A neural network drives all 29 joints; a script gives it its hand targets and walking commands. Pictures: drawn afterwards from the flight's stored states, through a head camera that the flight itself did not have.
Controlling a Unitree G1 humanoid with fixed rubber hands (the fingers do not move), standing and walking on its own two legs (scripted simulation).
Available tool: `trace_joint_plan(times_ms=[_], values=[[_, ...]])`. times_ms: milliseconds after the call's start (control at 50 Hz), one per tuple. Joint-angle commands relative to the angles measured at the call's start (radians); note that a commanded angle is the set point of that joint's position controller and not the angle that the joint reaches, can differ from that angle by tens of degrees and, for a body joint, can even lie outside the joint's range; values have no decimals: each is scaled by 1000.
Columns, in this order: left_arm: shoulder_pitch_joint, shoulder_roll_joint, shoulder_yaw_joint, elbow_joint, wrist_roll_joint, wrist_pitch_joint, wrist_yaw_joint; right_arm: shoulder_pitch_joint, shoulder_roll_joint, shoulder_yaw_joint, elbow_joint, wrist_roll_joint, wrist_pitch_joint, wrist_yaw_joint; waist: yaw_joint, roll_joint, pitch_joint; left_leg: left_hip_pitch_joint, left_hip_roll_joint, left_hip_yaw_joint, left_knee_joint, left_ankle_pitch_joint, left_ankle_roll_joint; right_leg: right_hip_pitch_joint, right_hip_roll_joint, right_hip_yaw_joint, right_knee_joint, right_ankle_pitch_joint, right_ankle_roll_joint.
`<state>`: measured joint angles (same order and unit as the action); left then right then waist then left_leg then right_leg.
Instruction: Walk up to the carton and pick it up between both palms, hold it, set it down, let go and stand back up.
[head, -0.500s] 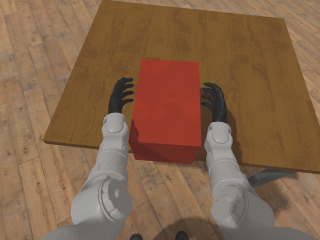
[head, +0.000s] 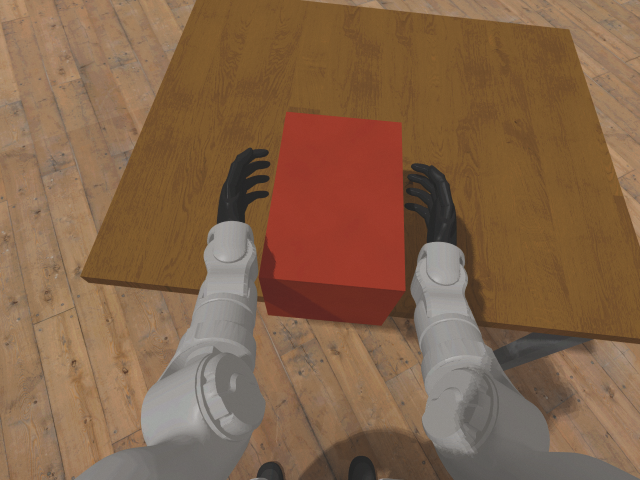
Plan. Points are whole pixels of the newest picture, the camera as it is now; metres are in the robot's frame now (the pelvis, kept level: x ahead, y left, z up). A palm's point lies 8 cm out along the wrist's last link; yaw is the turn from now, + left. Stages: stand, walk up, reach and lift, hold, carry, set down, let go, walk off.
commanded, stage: set down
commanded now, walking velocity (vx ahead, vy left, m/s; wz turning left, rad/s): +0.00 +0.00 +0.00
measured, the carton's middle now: (334, 219) +0.46 -0.01 -0.05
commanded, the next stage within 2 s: none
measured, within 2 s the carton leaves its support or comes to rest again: neither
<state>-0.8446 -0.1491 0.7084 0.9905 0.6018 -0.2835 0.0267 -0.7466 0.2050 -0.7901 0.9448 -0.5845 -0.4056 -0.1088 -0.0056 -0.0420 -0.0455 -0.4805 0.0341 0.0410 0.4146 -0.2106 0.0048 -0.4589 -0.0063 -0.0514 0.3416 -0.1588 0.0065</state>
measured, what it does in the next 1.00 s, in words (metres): stands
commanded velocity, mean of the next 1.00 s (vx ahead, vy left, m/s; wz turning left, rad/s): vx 0.00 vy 0.00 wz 0.00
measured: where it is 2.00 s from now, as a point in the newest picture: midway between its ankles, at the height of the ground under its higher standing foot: outside the picture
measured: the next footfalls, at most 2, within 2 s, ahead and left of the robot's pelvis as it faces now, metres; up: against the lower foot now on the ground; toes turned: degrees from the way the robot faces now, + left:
none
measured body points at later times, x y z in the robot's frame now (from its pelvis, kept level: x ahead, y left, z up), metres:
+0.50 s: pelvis -0.01 +0.01 -0.02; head +0.09 +0.02 +0.42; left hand +0.44 +0.14 +0.00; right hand +0.42 -0.14 +0.00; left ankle -0.02 +0.11 -0.74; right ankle -0.01 -0.12 -0.74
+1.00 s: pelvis -0.04 +0.00 -0.03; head +0.05 +0.02 +0.41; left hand +0.45 +0.18 +0.05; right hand +0.44 -0.16 +0.06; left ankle -0.02 +0.11 -0.74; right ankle -0.01 -0.12 -0.74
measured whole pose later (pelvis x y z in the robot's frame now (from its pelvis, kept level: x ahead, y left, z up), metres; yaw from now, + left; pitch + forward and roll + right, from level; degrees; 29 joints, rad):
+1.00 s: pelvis -0.04 +0.00 -0.03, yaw +0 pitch +26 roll -2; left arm -1.18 0.24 -0.05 1.60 -0.22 -0.36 0.06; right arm -1.08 -0.18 -0.07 1.42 0.22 -0.29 -0.10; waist -0.03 -0.01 -0.29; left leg -0.89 0.05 0.01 0.69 -0.26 -0.01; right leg -0.85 0.00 -0.07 0.60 -0.20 0.00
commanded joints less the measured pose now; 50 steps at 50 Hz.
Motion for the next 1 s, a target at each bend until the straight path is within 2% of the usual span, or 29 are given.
trace_joint_plan(times_ms=[0,100,200,260,320,400,520,600,660,800,900,980], values=[[-242,-298,-148,108,44,1,-69,-306,436,251,139,-94,1,151,34,28,-425,110,-12,47,8,413,25,318,6,-29,69,376,2],[-253,-242,-131,116,38,-7,-57,-304,390,239,146,-84,8,144,37,30,-434,108,-13,47,17,409,25,299,9,-25,74,357,3],[-261,-64,-98,113,1,-19,-10,-284,221,213,155,-26,18,105,42,31,-450,90,-15,52,29,402,26,289,11,-8,80,340,3],[-300,60,-150,129,-92,-39,38,-302,104,263,175,81,23,60,47,41,-496,52,-18,54,53,391,23,268,14,11,100,339,1],[-360,162,-213,202,-201,-67,76,-348,5,352,232,220,29,25,59,69,-574,2,-16,50,98,368,12,235,20,30,136,326,-6],[-443,274,-311,318,-352,-109,104,-427,-132,452,310,386,14,-5,53,80,-679,-23,-9,35,176,379,-18,159,32,30,193,331,-14],[-527,378,-480,507,-555,-167,95,-541,-302,580,411,571,-22,-17,27,71,-745,-36,-11,2,275,390,-55,1,44,13,267,299,-15],[-598,410,-609,557,-687,-189,78,-617,-380,641,426,662,-26,-15,-1,82,-795,-42,-16,-15,314,366,-67,-102,46,-1,304,246,-17],[-637,420,-684,569,-753,-188,64,-655,-424,664,428,704,-15,-11,-19,104,-831,-23,-17,-23,330,371,-77,-160,47,-12,314,215,-22],[-697,447,-760,512,-811,-159,43,-683,-487,682,410,760,27,-2,-45,142,-895,20,-20,-31,312,384,-97,-173,51,-24,292,207,-29],[-718,474,-762,485,-817,-121,36,-703,-502,708,372,795,71,6,-31,139,-881,16,-24,-24,263,341,-92,-120,47,-17,256,204,-26],[-734,496,-764,496,-830,-84,31,-725,-506,737,347,822,119,9,-17,107,-837,-21,-28,-15,213,264,-76,-53,40,-2,226,186,-18]])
